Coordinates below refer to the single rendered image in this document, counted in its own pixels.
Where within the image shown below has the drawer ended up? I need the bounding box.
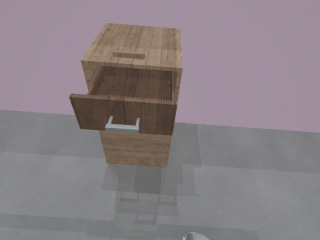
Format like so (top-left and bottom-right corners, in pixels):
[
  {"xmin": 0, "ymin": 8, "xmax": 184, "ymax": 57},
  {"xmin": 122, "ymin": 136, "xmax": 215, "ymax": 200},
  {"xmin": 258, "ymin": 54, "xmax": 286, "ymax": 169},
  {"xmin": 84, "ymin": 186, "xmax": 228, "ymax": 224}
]
[{"xmin": 69, "ymin": 66, "xmax": 178, "ymax": 136}]

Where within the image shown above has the cabinet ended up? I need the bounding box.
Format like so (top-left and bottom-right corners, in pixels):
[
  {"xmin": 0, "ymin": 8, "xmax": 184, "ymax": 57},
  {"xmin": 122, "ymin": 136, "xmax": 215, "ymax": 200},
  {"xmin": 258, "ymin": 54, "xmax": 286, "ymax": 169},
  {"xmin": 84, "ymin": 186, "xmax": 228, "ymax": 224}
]
[{"xmin": 80, "ymin": 23, "xmax": 183, "ymax": 168}]

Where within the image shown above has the handle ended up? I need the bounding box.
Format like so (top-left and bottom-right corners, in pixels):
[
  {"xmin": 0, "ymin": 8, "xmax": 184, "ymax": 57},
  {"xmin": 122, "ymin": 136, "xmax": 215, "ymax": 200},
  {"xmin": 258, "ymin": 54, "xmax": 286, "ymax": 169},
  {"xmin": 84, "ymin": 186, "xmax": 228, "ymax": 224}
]
[
  {"xmin": 105, "ymin": 116, "xmax": 140, "ymax": 134},
  {"xmin": 112, "ymin": 49, "xmax": 145, "ymax": 60}
]

